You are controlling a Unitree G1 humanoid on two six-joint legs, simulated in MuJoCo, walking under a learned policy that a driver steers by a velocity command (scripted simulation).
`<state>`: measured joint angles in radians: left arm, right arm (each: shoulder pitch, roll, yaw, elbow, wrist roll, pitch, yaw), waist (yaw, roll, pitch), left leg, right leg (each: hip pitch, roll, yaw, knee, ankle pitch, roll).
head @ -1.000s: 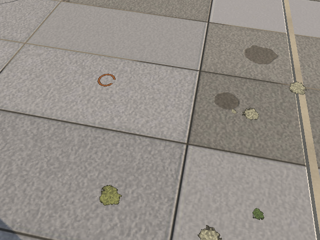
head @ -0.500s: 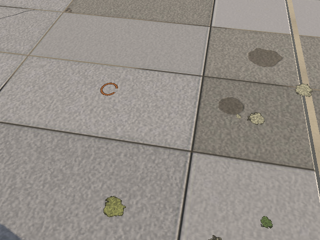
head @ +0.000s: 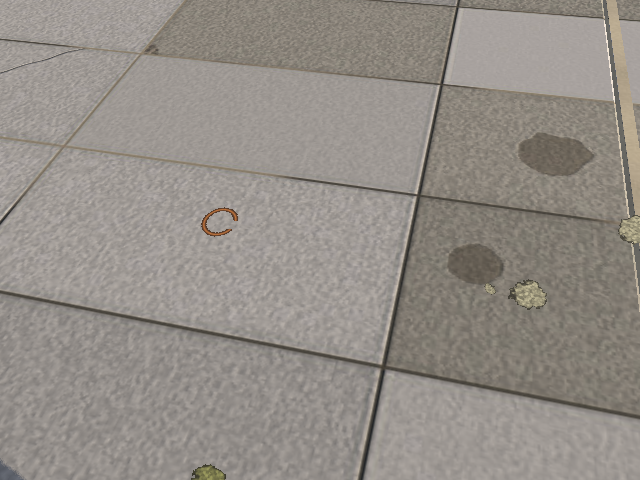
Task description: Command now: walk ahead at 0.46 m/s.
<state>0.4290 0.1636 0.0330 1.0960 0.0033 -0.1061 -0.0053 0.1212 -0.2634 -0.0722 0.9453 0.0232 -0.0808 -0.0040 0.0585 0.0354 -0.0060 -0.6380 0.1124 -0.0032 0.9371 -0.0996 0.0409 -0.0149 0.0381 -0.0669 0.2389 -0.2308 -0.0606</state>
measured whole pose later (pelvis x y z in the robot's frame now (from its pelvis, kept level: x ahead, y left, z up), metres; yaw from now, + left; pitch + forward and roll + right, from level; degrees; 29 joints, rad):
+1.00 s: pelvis +0.58 -0.02 -0.01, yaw +0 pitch +1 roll +0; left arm 0.23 0.23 0.06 0.95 0.01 -0.10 -0.04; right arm 0.22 -0.27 -0.06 0.97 0.02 -0.09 -0.01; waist 0.02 0.03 0.03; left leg -0.52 0.10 -0.03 1.14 -0.30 0.05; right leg -0.27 0.04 -0.07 0.39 -0.14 -0.07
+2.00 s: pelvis +1.13 -0.05 -0.03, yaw -20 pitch +1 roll +1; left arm 0.09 0.27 0.09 0.77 -0.02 -0.05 -0.04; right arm 0.26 -0.27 -0.08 0.94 0.02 -0.07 -0.02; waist -0.02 -0.01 0.07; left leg -0.15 0.09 0.11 1.03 -0.51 -0.03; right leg -0.50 0.03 -0.07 0.66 -0.20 -0.12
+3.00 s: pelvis +1.67 -0.26 -0.02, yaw -12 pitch +3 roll -1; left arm 0.02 0.26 0.05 0.66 0.00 -0.13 -0.01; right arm 0.40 -0.30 -0.07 0.81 0.02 -0.03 -0.02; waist -0.08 0.03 0.00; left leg -0.15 -0.09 -0.23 0.70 -0.51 0.05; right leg -0.44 0.05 0.04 0.49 -0.10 -0.01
